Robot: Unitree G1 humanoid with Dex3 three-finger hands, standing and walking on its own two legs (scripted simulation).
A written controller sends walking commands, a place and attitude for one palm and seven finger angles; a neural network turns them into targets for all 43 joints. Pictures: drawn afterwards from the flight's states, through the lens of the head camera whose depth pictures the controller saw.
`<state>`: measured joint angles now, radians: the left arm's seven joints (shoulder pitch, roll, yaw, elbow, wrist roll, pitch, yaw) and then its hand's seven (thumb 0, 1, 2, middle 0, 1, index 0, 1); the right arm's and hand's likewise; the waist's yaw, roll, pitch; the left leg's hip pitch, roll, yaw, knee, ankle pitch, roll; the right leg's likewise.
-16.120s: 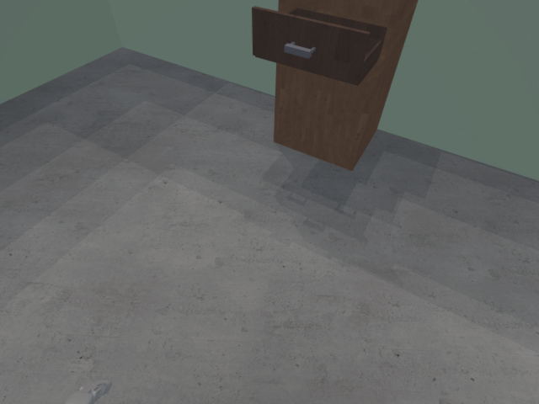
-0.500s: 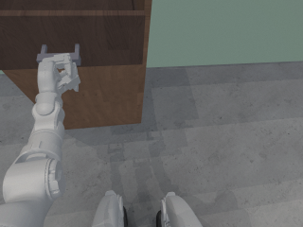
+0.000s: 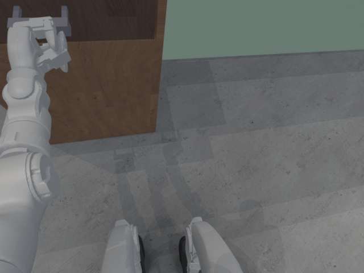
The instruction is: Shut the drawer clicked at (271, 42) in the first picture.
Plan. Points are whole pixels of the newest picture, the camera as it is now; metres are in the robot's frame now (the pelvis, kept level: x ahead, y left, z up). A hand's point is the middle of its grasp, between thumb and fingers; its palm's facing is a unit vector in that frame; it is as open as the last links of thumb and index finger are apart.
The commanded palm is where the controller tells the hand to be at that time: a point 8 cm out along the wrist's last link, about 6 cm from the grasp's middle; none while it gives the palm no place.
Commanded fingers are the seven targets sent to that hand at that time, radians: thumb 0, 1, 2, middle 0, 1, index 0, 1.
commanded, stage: push the drawer shut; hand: left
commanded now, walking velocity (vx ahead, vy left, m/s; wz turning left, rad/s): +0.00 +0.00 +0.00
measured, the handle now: (41, 19) +0.63 +0.22 +0.07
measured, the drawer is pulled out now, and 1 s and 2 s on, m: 0.00 0.00 0.00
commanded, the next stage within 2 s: pull the fist back off the drawer in 0.28 s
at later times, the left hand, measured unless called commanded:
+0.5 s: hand (57, 47) +0.56 +0.19 +0.07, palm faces +0.08 -1.00 -0.04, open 3.2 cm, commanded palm +0.59 +0.20 +0.07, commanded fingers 0.00 0.90 0.90 -1.40 -1.60 -1.40 -1.60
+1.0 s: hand (67, 51) +0.55 +0.17 +0.07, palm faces +0.09 -1.00 -0.03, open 3.1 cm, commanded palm +0.53 +0.20 +0.07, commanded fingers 0.00 0.90 0.90 -1.40 -1.60 -1.40 -1.60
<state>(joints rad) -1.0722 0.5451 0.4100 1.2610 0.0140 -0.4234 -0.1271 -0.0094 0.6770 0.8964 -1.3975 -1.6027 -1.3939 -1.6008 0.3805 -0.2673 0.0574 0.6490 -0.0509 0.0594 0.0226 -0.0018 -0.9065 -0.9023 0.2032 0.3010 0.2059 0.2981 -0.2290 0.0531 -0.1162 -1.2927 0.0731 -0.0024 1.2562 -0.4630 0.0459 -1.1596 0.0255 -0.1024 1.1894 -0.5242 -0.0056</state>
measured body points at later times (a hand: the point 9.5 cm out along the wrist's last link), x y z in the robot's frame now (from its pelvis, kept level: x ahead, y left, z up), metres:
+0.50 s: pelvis -0.03 +0.01 -0.01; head +0.15 +0.06 +0.40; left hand +0.55 +0.24 +0.07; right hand -0.05 -0.26 -0.10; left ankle +0.05 +0.09 -0.62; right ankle +0.01 -0.12 -0.62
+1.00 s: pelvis -0.01 +0.00 +0.00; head +0.16 +0.04 +0.41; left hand +0.54 +0.22 +0.07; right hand -0.03 -0.26 -0.10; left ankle +0.05 +0.09 -0.62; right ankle +0.01 -0.12 -0.62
